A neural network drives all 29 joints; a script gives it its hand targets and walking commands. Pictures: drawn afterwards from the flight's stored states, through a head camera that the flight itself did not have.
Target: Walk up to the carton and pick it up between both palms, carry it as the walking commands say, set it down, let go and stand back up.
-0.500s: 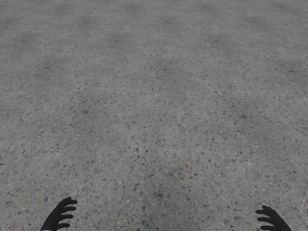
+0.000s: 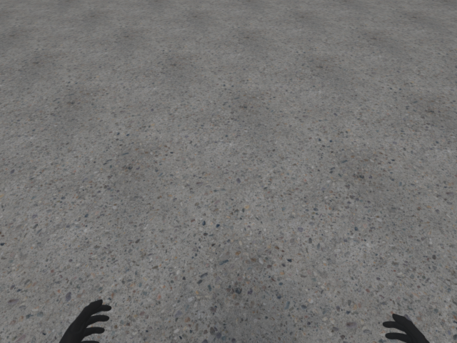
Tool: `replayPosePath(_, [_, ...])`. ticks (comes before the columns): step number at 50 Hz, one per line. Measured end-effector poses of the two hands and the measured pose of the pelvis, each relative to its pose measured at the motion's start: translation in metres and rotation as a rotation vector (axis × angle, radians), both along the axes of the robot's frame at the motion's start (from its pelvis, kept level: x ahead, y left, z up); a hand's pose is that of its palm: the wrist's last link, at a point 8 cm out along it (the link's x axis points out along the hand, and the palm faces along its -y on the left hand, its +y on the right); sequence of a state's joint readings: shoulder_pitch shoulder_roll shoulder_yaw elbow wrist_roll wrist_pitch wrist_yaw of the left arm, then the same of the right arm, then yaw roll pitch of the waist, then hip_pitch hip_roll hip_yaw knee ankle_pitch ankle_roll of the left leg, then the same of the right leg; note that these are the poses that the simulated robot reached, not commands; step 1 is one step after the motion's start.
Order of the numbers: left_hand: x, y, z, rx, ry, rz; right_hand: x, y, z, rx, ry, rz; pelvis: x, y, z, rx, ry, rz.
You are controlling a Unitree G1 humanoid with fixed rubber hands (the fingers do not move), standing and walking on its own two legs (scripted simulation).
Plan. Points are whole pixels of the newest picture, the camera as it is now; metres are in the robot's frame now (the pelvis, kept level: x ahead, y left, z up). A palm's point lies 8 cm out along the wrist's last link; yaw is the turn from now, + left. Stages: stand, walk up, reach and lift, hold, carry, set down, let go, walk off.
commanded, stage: walk up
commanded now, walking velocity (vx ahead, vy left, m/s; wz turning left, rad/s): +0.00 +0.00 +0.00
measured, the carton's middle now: out of the picture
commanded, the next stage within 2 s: none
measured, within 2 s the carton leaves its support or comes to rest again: neither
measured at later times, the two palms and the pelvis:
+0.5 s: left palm out of the picture +0.08 +0.34 -0.08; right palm out of the picture +0.07 -0.23 -0.09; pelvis -0.02 +0.05 +0.01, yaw +10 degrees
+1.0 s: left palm out of the picture -0.05 +0.29 -0.03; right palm out of the picture +0.05 -0.26 -0.11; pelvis -0.10 -0.02 +0.03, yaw +18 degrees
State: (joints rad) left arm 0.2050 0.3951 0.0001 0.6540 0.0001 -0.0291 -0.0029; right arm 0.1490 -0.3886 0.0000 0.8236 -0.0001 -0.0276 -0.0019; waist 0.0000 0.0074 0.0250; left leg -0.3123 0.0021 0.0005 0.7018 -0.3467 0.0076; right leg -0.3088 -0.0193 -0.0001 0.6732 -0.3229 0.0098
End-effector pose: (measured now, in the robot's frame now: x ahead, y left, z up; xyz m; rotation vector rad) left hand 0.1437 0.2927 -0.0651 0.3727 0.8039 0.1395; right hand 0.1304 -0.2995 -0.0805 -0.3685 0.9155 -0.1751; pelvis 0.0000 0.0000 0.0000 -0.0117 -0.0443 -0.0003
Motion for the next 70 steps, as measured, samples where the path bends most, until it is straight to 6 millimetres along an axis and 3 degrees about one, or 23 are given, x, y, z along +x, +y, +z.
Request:
replayPosePath(7, [-0.005, 0.003, -0.004, 0.000, 0.035, 0.011, -0.006, -0.002, -0.002, -0.004, 0.032, -0.010, 0.001, 0.000, 0.001, -0.001, 0.005, 0.001])
replayPosePath(11, [-0.015, 0.001, -0.012, -0.023, 0.089, 0.058, -0.021, 0.004, -0.010, 0.009, 0.120, -0.010, 0.002, 0.004, 0.003, -0.002, 0.010, 0.019])
replayPosePath(15, [-0.031, 0.009, -0.017, -0.050, 0.105, 0.122, -0.033, 0.020, -0.015, 0.010, 0.191, 0.011, 0.001, 0.015, 0.003, -0.007, 0.007, 0.066])
replayPosePath(20, [-0.051, 0.034, -0.029, -0.075, 0.128, 0.170, -0.034, 0.053, -0.019, 0.005, 0.211, 0.049, -0.008, 0.040, -0.002, -0.024, 0.000, 0.109])
replayPosePath(24, [-0.063, 0.049, -0.020, -0.091, 0.110, 0.221, -0.054, 0.070, -0.012, 0.002, 0.270, 0.087, -0.019, 0.048, 0.008, -0.069, -0.003, 0.167])
replayPosePath(28, [-0.077, 0.053, -0.015, -0.105, 0.108, 0.245, -0.062, 0.073, 0.000, -0.018, 0.291, 0.110, -0.030, 0.049, 0.017, -0.088, 0.011, 0.196])
replayPosePath(35, [-0.104, 0.043, -0.007, -0.108, 0.122, 0.264, -0.078, 0.063, 0.007, -0.029, 0.305, 0.132, -0.053, 0.037, 0.026, -0.083, 0.036, 0.222])
replayPosePath(40, [-0.127, 0.030, 0.002, -0.072, 0.097, 0.291, -0.090, 0.049, -0.006, 0.002, 0.303, 0.161, -0.070, 0.017, 0.023, -0.052, 0.025, 0.250])
replayPosePath(46, [-0.175, 0.006, 0.015, -0.009, 0.112, 0.351, -0.082, 0.040, -0.022, 0.074, 0.248, 0.216, -0.089, -0.011, 0.021, 0.045, 0.000, 0.288])
replayPosePath(51, [-0.199, -0.004, 0.036, 0.030, 0.098, 0.395, -0.088, 0.037, -0.028, 0.114, 0.264, 0.256, -0.101, -0.019, 0.028, 0.094, 0.002, 0.325])
replayPosePath(55, [-0.221, -0.006, 0.041, 0.035, 0.107, 0.445, -0.101, 0.041, -0.035, 0.122, 0.321, 0.293, -0.109, -0.020, 0.030, 0.096, 0.013, 0.371])
replayPosePath(64, [-0.274, -0.007, 0.013, -0.051, 0.136, 0.541, -0.092, 0.064, -0.028, 0.071, 0.308, 0.371, -0.125, -0.005, 0.024, 0.036, 0.005, 0.451])
replayPosePath(70, [-0.303, 0.011, -0.016, -0.130, 0.123, 0.589, -0.072, 0.105, -0.013, 0.018, 0.232, 0.445, -0.141, 0.020, 0.015, -0.020, 0.001, 0.507])
